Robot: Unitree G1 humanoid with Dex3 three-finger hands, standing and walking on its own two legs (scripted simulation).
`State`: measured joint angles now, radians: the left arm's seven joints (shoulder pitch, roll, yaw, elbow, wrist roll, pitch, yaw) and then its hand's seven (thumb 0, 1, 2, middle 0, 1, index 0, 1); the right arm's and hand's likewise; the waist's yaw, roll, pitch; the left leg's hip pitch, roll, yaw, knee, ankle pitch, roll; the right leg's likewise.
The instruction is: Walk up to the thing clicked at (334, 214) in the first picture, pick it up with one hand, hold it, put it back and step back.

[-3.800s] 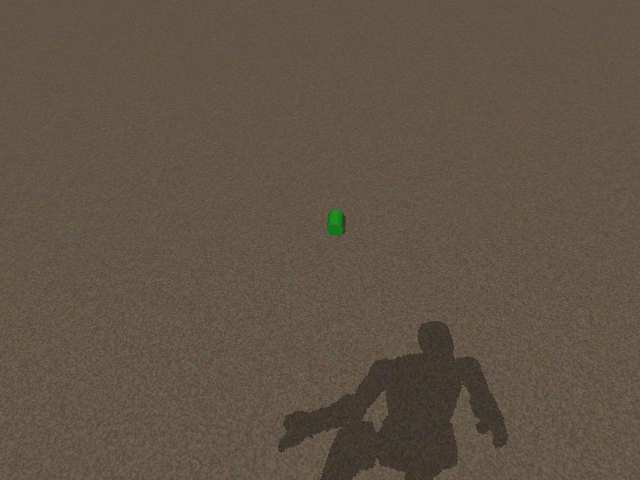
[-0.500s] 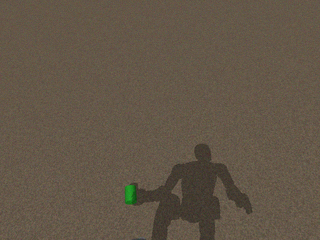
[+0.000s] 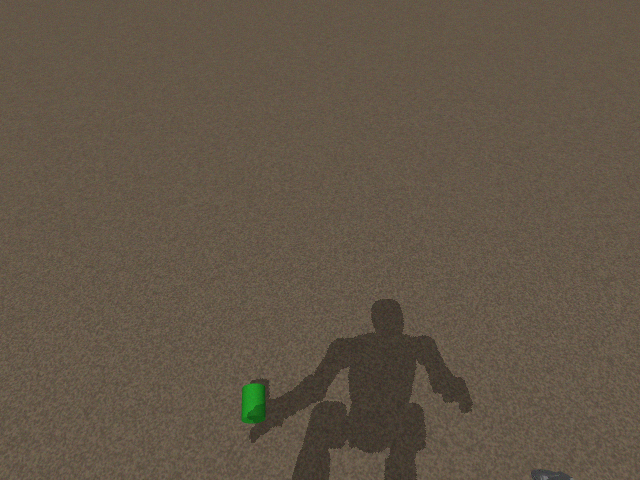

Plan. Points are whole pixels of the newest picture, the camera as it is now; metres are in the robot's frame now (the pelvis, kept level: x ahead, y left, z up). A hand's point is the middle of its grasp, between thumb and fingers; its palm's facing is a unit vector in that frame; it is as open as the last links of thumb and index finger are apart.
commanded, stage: walk up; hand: left
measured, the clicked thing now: (253, 403) +0.48 +0.24 -0.74
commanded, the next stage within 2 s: stand in 0.86 s
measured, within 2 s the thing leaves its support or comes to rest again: neither
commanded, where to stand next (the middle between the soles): +0.08 +0.00 m, yaw -1 degrees
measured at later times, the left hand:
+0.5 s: hand out of the picture +0.09 +0.25 -0.15, palm faces +0.00 -0.95 -0.33, open 7.4 cm
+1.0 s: hand out of the picture +0.09 +0.25 -0.15, palm faces -0.01 -0.94 -0.33, open 7.4 cm
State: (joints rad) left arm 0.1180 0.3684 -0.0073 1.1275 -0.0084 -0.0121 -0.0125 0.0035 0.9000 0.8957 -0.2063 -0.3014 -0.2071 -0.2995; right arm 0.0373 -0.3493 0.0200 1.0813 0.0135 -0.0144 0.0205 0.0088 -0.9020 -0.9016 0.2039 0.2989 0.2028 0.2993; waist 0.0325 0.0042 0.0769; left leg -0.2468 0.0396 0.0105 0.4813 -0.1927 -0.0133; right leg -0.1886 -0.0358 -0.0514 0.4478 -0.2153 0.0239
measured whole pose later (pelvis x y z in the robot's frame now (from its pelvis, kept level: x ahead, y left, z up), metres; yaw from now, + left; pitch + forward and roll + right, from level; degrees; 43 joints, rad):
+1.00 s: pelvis +0.02 +0.00 +0.01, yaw +0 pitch -2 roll +0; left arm 0.09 0.35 0.01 1.16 0.01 0.00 -0.01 0.00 0.90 0.90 -0.21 -0.30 -0.21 -0.30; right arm 0.08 -0.34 0.00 1.15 -0.01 -0.01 0.01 0.01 -0.90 -0.90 0.20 0.30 0.20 0.30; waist 0.00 0.00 0.04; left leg -0.16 0.03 0.01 0.33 -0.14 -0.02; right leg -0.11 -0.04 -0.06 0.32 -0.18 0.02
